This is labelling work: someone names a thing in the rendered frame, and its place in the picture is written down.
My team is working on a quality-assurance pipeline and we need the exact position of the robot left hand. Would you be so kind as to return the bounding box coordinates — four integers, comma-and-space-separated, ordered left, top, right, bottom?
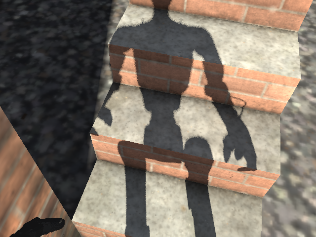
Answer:
10, 217, 65, 237

